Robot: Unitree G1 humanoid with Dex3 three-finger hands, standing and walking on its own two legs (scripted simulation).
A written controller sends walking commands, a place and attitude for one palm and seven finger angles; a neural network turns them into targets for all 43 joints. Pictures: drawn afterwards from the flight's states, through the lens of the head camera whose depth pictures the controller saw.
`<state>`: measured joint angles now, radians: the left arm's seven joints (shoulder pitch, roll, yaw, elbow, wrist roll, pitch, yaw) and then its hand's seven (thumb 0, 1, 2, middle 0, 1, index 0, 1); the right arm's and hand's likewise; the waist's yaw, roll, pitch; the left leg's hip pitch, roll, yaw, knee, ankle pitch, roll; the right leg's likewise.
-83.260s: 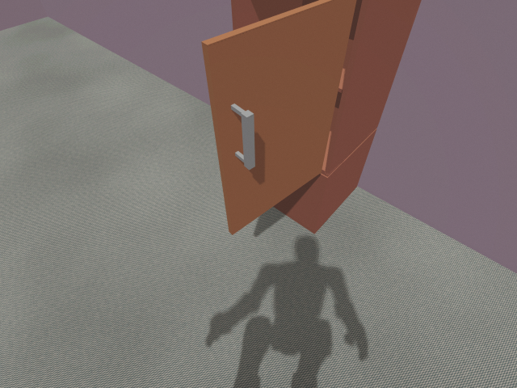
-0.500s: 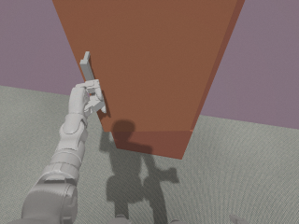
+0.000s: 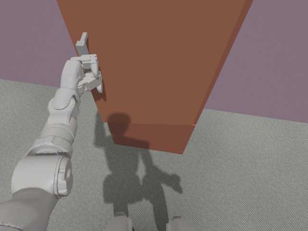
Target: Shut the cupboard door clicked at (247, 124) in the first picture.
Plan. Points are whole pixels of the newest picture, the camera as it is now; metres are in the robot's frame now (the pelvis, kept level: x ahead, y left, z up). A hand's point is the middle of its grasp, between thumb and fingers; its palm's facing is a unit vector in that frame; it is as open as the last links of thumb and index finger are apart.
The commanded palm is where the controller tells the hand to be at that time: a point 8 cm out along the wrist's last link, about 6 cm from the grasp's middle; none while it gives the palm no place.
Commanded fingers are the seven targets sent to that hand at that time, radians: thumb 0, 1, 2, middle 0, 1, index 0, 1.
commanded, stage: push the door shut along its arc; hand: left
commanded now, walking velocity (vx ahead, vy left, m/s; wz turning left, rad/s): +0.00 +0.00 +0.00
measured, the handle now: (89, 61) +0.55 +0.16 +0.10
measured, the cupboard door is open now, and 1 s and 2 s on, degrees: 8 0 0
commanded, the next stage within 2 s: pull the fist back off the door in 1.08 s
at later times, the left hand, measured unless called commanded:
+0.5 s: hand (120, 61) +0.55 +0.07 +0.10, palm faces -0.29 -0.96 -0.01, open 3.1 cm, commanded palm +0.55 +0.12 +0.10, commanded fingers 0.00 0.90 0.90 -1.30 -1.50 -1.30 -1.50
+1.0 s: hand (122, 55) +0.57 +0.06 +0.10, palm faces -0.36 -0.93 -0.02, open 2.9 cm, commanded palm +0.60 +0.08 +0.10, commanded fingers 0.00 0.90 0.90 -1.30 -1.50 -1.30 -1.50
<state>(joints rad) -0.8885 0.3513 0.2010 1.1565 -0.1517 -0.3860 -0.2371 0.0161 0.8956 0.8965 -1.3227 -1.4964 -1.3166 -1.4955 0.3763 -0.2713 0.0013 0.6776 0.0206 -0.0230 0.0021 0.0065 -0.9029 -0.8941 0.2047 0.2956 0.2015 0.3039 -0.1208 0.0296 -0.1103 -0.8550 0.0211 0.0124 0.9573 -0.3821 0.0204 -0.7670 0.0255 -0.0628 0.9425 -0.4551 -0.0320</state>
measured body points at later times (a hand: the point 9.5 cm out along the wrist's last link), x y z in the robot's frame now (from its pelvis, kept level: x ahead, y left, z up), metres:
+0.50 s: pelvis -0.01 +0.01 -0.02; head +0.13 +0.02 +0.41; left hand +0.56 +0.12 +0.11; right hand -0.04 -0.25 -0.13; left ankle +0.04 +0.11 -0.68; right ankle +0.00 -0.10 -0.68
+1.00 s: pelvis -0.01 +0.00 -0.03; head +0.15 +0.02 +0.39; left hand +0.58 +0.12 +0.11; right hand -0.06 -0.26 -0.13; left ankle +0.04 +0.11 -0.68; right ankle +0.00 -0.10 -0.68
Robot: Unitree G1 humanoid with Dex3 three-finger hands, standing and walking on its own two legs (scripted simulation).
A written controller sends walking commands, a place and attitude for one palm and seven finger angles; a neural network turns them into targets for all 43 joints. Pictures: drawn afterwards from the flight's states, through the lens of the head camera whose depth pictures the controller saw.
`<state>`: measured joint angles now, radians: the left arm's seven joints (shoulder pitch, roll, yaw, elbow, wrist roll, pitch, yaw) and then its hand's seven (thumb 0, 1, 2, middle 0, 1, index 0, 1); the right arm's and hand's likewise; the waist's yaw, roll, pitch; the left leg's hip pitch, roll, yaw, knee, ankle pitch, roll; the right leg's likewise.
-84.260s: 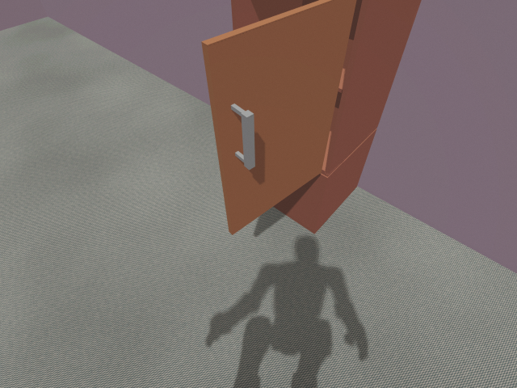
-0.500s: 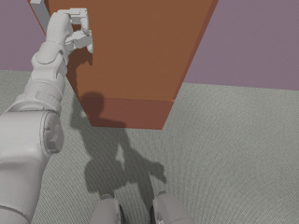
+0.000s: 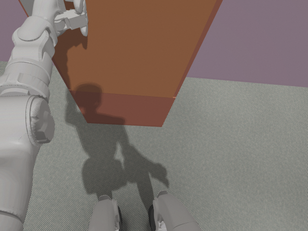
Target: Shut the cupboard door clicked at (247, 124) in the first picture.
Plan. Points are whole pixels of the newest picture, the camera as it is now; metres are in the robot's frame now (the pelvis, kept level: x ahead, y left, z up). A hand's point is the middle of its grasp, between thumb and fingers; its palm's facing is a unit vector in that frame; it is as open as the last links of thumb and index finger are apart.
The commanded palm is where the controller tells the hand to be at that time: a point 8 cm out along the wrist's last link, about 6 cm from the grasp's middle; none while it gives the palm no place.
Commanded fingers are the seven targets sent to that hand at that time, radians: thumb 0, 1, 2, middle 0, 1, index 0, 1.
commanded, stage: push the door shut along its arc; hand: left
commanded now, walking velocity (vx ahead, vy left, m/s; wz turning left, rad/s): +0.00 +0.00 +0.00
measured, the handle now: (38, 9) +0.61 +0.17 +0.13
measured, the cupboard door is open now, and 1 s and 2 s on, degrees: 0 0 0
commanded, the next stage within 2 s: pull the fist back off the door in 0.08 s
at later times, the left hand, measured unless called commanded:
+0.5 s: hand (92, 16) +0.58 +0.06 +0.14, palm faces +0.09 -0.99 -0.06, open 3.0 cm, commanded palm +0.58 +0.08 +0.13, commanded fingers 0.00 0.90 0.90 -1.30 -1.50 -1.30 -1.50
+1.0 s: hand (98, 32) +0.55 +0.05 +0.12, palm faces +0.04 -1.00 +0.00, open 3.1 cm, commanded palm +0.52 +0.08 +0.13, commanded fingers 0.00 0.90 0.90 -1.30 -1.50 -1.30 -1.50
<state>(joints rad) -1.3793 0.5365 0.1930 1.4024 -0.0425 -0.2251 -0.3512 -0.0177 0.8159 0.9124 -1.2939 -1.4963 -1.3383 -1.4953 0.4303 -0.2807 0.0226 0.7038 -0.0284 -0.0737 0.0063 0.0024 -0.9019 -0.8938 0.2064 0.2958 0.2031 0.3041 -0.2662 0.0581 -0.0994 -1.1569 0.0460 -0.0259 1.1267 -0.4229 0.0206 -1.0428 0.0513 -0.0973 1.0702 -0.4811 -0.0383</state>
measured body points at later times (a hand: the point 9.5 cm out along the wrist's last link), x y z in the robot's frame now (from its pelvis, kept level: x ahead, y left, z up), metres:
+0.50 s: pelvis -0.02 +0.01 -0.01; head +0.12 +0.03 +0.41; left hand +0.57 +0.11 +0.14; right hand -0.07 -0.23 -0.11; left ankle +0.05 +0.11 -0.65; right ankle +0.01 -0.10 -0.65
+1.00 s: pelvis +0.02 +0.01 +0.02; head +0.14 +0.00 +0.45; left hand +0.55 +0.10 +0.12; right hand -0.04 -0.25 -0.09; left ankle +0.05 +0.11 -0.65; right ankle +0.01 -0.10 -0.65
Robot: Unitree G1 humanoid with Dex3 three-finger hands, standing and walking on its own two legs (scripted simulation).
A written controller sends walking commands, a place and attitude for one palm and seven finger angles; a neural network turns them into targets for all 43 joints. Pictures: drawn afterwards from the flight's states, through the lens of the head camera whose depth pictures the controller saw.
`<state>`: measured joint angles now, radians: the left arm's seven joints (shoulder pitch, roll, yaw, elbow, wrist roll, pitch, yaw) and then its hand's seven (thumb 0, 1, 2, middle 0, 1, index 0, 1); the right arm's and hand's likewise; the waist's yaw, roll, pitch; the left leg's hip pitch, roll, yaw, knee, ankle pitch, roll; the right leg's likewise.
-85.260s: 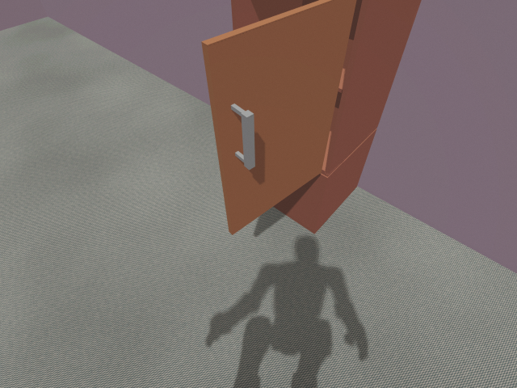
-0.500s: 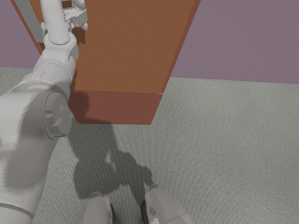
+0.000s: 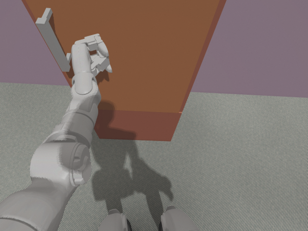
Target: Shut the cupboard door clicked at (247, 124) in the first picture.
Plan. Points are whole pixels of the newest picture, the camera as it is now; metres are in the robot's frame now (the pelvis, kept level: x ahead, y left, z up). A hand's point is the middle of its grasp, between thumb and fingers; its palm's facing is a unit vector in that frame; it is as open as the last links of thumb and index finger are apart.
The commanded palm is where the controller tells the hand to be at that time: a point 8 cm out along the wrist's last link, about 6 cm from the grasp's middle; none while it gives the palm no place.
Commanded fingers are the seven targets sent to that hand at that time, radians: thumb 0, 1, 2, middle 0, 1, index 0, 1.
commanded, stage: pull the fist back off the door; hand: left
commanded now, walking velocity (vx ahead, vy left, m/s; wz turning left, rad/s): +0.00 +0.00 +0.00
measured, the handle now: (57, 42) +0.59 +0.17 +0.11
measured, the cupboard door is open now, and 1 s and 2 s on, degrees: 0 0 0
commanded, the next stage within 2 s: draw the hand back to the body in 0.06 s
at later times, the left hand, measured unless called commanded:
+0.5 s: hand (76, 81) +0.43 +0.11 +0.14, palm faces +0.09 -1.00 -0.03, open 3.1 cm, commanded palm +0.40 +0.15 +0.15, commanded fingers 0.00 0.90 0.90 -1.30 -1.50 -1.30 -1.50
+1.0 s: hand out of the picture +0.28 +0.19 +0.18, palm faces +0.23 -0.94 -0.24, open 3.5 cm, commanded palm +0.24 +0.24 +0.20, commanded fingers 0.00 0.90 0.90 -0.69 -0.84 -0.69 -0.84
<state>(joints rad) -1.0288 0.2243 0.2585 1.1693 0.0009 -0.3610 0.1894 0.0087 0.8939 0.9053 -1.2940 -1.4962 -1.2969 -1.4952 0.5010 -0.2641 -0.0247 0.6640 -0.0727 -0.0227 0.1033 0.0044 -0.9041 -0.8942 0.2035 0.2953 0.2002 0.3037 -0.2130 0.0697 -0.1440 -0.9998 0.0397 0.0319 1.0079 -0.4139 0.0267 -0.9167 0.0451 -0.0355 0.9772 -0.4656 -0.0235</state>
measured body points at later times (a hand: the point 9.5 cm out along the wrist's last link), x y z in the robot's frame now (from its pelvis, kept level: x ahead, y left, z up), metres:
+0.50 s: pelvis +0.04 -0.03 +0.04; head +0.07 -0.05 +0.49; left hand +0.42 +0.16 +0.14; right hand +0.13 -0.28 -0.09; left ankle +0.03 +0.10 -0.67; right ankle -0.01 -0.11 -0.67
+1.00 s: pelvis +0.00 -0.01 +0.07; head -0.02 -0.04 +0.52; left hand +0.26 +0.24 +0.20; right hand +0.20 -0.22 -0.02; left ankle +0.03 +0.10 -0.67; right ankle -0.01 -0.11 -0.67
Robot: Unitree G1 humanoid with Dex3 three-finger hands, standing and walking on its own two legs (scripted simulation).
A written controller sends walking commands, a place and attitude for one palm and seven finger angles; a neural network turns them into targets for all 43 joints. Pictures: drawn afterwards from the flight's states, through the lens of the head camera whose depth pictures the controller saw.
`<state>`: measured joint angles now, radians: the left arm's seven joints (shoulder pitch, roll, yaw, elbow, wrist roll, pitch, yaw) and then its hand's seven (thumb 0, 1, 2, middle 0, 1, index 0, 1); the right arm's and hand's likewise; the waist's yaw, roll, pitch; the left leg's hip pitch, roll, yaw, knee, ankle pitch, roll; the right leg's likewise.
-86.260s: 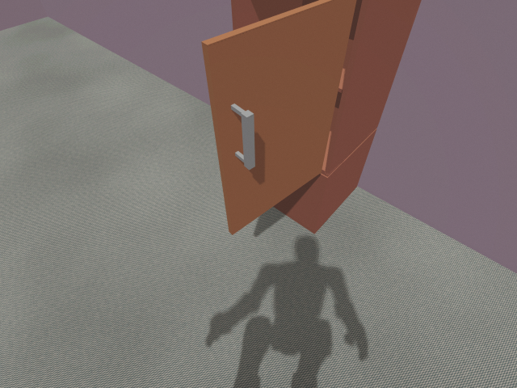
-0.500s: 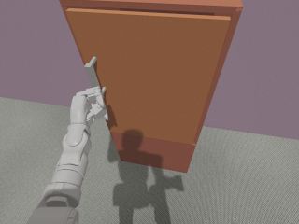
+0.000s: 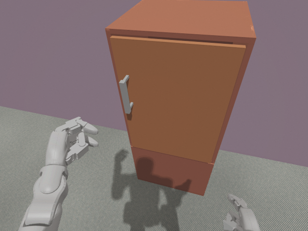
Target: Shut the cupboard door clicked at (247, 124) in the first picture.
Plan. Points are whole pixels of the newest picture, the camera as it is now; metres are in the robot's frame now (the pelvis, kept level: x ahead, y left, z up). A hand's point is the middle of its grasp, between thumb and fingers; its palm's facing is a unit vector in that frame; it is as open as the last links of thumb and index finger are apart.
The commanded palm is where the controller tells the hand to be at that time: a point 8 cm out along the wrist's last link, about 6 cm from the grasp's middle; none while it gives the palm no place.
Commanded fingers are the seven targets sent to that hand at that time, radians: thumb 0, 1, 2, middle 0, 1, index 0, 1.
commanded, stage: draw the hand back to the body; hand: left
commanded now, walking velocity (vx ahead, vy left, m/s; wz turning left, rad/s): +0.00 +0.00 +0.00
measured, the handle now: (127, 94) +0.59 +0.16 +0.04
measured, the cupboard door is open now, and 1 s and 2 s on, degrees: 0 0 0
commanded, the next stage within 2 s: step back with the hand held close in 0.76 s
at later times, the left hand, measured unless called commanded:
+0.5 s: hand (11, 168) +0.19 +0.30 +0.16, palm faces +0.50 -0.76 -0.40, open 6.9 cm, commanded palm +0.15 +0.32 +0.18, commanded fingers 0.00 0.90 0.90 -0.20 -0.30 -0.20 -0.30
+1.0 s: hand (29, 161) +0.21 +0.28 +0.16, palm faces +0.45 -0.79 -0.42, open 7.5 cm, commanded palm +0.16 +0.31 +0.18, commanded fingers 0.00 0.90 0.90 -0.20 -0.30 -0.20 -0.30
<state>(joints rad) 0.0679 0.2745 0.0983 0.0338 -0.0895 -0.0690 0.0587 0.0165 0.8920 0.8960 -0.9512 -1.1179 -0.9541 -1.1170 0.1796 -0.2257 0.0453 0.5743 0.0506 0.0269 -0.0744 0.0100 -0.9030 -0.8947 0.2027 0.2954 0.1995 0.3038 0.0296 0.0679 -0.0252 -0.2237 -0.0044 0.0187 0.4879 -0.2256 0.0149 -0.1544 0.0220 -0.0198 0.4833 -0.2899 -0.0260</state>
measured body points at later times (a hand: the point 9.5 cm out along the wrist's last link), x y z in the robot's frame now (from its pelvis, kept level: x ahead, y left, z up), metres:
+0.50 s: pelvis +0.02 +0.02 +0.00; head -0.01 -0.01 +0.45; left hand +0.15 +0.34 +0.19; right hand +0.21 -0.20 -0.08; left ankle +0.03 +0.11 -0.74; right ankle -0.02 -0.10 -0.74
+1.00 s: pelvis +0.02 +0.01 +0.00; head +0.00 -0.02 +0.45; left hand +0.18 +0.31 +0.18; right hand +0.20 -0.22 -0.09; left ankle +0.03 +0.11 -0.74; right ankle -0.02 -0.10 -0.74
